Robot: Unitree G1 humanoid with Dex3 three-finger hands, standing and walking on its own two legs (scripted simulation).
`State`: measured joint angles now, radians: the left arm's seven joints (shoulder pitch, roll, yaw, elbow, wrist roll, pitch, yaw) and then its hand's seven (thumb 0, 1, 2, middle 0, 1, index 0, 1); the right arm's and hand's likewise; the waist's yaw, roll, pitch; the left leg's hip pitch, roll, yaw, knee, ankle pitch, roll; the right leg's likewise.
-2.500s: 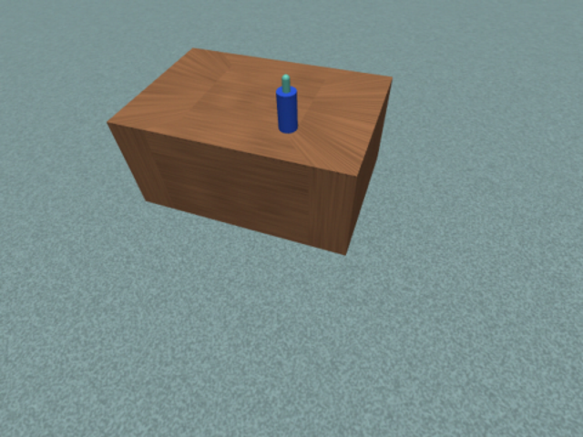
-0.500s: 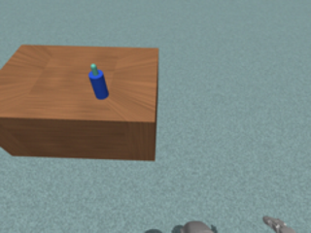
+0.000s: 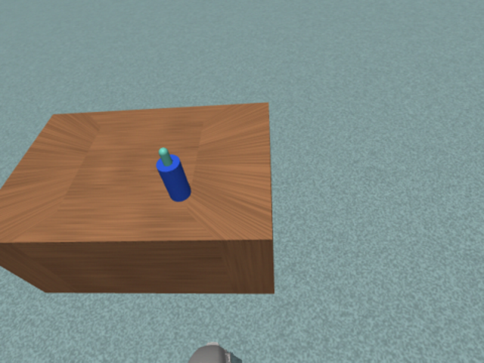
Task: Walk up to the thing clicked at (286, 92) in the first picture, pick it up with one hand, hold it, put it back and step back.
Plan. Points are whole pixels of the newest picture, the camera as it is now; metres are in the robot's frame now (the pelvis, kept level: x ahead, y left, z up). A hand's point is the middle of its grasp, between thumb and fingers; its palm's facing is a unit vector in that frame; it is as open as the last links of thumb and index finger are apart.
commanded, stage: walk up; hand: left
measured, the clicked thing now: (172, 172) +0.69 +0.28 -0.20
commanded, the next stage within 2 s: stand in 1.58 s
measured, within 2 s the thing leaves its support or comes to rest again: neither
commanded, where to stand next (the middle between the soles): +0.18 +0.08 m, yaw -2 degrees
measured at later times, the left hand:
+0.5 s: hand (91, 334) +0.21 +0.35 -0.15, palm faces -0.08 -0.91 -0.41, open 7.4 cm
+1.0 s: hand (105, 319) +0.24 +0.32 -0.13, palm faces -0.06 -0.95 -0.32, open 7.4 cm
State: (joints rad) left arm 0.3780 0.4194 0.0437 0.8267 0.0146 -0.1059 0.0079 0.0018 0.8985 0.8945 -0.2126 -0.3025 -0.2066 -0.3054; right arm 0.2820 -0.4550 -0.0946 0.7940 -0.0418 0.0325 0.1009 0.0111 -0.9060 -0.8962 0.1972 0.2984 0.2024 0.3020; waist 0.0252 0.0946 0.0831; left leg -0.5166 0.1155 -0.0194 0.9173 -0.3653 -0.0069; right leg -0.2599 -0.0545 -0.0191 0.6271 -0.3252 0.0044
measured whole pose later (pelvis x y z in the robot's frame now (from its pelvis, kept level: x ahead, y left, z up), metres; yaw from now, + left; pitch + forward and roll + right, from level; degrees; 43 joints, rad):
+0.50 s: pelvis +0.11 +0.08 -0.01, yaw -2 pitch -3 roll +0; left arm 0.20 0.39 0.04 0.90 0.01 -0.04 0.00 0.00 0.90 0.90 -0.21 -0.30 -0.20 -0.30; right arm 0.29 -0.39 -0.02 0.86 0.01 -0.01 0.01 0.01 -0.90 -0.90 0.20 0.30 0.21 0.30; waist -0.01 0.03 0.14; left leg -0.30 0.06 0.09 0.77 -0.41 0.01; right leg -0.39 0.00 -0.04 0.69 -0.26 -0.03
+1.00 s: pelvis +0.13 +0.08 +0.02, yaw -4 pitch -3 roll +1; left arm 0.07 0.34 0.00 1.12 0.00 -0.01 -0.02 0.00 0.90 0.90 -0.21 -0.30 -0.20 -0.30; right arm 0.08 -0.38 0.00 1.09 -0.01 -0.03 0.01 0.01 -0.90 -0.90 0.20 0.30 0.20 0.30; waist 0.01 -0.01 0.07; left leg -0.10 0.03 0.09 0.42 -0.26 -0.01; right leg -0.22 0.00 -0.02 0.42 -0.15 -0.02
